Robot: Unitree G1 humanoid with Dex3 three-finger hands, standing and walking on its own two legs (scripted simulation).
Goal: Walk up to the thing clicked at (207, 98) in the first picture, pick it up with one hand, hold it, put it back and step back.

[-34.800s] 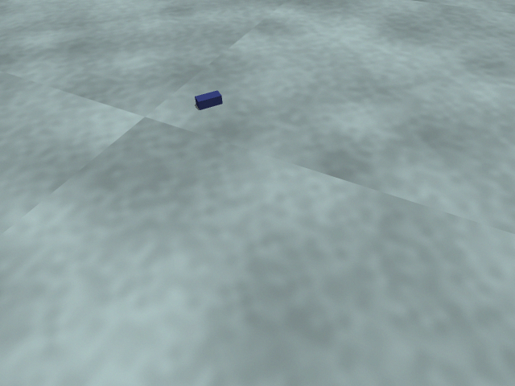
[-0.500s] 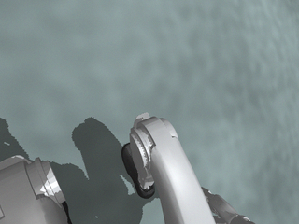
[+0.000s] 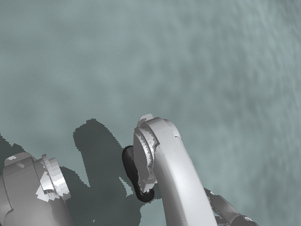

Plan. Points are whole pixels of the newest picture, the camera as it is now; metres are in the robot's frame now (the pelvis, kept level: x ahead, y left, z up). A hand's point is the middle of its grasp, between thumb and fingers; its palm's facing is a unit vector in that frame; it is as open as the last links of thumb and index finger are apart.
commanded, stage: close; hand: left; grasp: from above
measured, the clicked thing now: out of the picture +0.47 +0.36 -0.27
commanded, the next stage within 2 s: settle in 0.70 s
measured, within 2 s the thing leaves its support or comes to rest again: leaves its support in 1.08 s
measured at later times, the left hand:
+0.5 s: hand out of the picture +0.46 +0.35 -0.24, palm faces -0.43 -0.14 -0.89, open 10.5 cm
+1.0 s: hand out of the picture +0.46 +0.35 -0.23, palm faces -0.44 -0.14 -0.89, open 10.4 cm
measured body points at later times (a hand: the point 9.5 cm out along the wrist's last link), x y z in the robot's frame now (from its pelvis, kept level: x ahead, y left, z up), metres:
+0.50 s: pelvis +0.00 +0.00 +0.00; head +0.28 +0.14 +0.32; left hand +0.48 +0.36 -0.19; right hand +0.06 -0.26 -0.05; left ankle +0.06 +0.13 -0.27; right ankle +0.12 -0.14 -0.27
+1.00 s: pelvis +0.00 +0.00 +0.00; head +0.28 +0.13 +0.32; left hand +0.48 +0.36 -0.18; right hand +0.06 -0.27 -0.05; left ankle +0.06 +0.13 -0.27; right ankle +0.12 -0.14 -0.27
